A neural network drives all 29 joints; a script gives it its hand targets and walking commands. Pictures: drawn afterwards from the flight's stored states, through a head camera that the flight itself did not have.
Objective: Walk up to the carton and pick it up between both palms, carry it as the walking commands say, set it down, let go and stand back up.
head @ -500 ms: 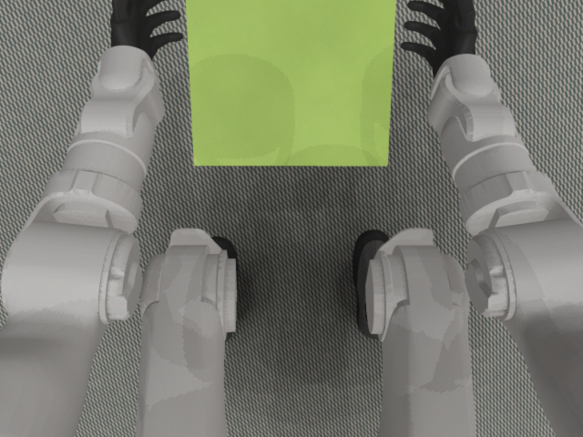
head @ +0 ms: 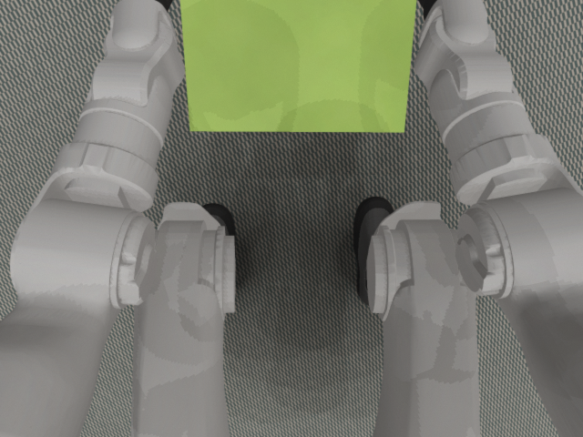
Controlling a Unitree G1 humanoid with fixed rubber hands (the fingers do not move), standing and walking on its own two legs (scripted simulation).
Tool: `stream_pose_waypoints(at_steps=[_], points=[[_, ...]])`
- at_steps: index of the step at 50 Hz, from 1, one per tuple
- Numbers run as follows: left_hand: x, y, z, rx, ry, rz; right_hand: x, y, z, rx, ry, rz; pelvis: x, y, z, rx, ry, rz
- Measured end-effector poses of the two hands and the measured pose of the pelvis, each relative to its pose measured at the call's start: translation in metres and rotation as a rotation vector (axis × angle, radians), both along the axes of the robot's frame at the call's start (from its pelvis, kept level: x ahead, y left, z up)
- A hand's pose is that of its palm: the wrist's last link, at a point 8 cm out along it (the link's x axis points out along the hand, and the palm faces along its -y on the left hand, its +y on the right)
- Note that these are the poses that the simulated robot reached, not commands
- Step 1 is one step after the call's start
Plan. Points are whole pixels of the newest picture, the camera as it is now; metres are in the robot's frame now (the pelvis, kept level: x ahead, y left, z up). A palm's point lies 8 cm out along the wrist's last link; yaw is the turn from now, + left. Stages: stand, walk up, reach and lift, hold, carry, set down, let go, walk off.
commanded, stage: reach and lift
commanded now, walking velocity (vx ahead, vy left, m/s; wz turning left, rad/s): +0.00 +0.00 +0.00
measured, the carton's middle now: (294, 36) +0.51 +0.00 -0.27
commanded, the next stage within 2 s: none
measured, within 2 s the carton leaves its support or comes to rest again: leaves its support in 0.40 s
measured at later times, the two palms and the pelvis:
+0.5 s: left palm out of the picture +0.55 +0.15 -0.17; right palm out of the picture +0.55 -0.15 -0.18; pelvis +0.00 +0.00 -0.02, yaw +0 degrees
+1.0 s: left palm out of the picture +0.55 +0.14 -0.10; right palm out of the picture +0.54 -0.15 -0.10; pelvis -0.01 +0.00 +0.01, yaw +0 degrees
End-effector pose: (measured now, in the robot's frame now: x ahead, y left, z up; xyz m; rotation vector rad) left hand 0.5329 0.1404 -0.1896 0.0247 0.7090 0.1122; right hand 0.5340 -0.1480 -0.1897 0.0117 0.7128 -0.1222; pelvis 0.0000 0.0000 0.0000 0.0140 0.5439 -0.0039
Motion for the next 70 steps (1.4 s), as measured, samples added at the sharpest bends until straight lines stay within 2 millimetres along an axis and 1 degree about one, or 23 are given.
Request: stream_pose_waypoints(at_steps=[4,12,18,21,24,30,33,37,40,44,48,51,55,58,61,65,70], points=[[0.003,0.000,0.000,-0.008,0.007,0.002,0.002,0.000,0.000,0.017,0.006,-0.012,-0.004,-0.001,-0.008,0.001,-0.008,0.000],[0.009,0.002,0.001,-0.002,0.010,-0.020,0.007,-0.003,-0.001,0.021,0.005,0.030,-0.011,-0.001,-0.027,0.000,-0.043,0.001],[0.013,0.001,0.004,-0.018,0.017,-0.028,0.009,-0.005,0.001,0.004,0.016,0.045,-0.010,-0.001,-0.030,-0.004,-0.046,0.001],[0.016,0.002,0.007,-0.011,0.014,-0.033,0.012,-0.003,0.002,0.001,0.020,0.047,-0.007,0.000,-0.027,-0.005,-0.041,-0.002],[0.020,0.004,0.016,-0.003,-0.002,-0.020,0.016,0.000,0.007,0.007,0.012,0.045,-0.003,0.001,-0.022,-0.006,-0.041,-0.003],[0.025,0.003,0.039,-0.024,-0.058,0.046,0.020,0.005,0.028,-0.004,-0.023,-0.015,0.003,0.003,-0.012,-0.006,-0.056,-0.002],[0.023,0.001,0.044,-0.037,-0.062,0.040,0.016,0.003,0.034,-0.009,-0.026,-0.024,0.004,0.003,-0.007,-0.011,-0.054,-0.002],[0.015,-0.003,0.045,-0.019,-0.043,0.022,0.005,0.000,0.034,-0.016,-0.005,-0.023,0.003,0.004,-0.001,-0.016,-0.051,-0.001],[0.010,-0.004,0.051,-0.011,-0.041,0.021,-0.001,-0.002,0.037,-0.015,-0.001,-0.016,-0.001,0.004,0.003,-0.016,-0.065,0.000],[0.007,-0.004,0.068,-0.039,-0.079,0.049,-0.001,-0.001,0.053,0.016,-0.038,-0.035,-0.006,0.002,0.006,-0.011,-0.076,-0.002],[0.010,-0.002,0.088,-0.050,-0.113,0.061,0.006,0.000,0.077,0.018,-0.070,-0.031,-0.013,0.000,0.011,-0.005,-0.089,-0.004],[0.013,-0.002,0.096,-0.041,-0.098,0.057,0.012,0.000,0.088,-0.004,-0.055,-0.013,-0.014,-0.001,0.015,-0.003,-0.060,-0.003],[0.012,-0.003,0.099,-0.021,-0.046,0.046,0.012,0.000,0.092,-0.026,-0.001,0.009,-0.008,-0.003,0.020,-0.004,0.013,-0.003],[0.011,-0.003,0.102,-0.018,-0.037,0.046,0.009,-0.001,0.091,-0.016,0.008,0.003,-0.003,-0.004,0.026,-0.005,0.033,-0.005],[0.012,-0.005,0.106,-0.026,-0.059,0.051,0.006,-0.002,0.091,0.004,-0.014,-0.013,-0.001,-0.003,0.034,-0.006,0.012,-0.007],[0.013,-0.006,0.109,-0.037,-0.106,0.053,0.004,-0.003,0.090,0.026,-0.060,-0.034,-0.004,-0.001,0.042,-0.006,-0.058,-0.012],[0.005,-0.004,0.109,-0.059,-0.100,0.063,-0.003,-0.001,0.093,0.022,-0.054,-0.037,-0.004,0.001,0.044,-0.004,-0.059,-0.016]])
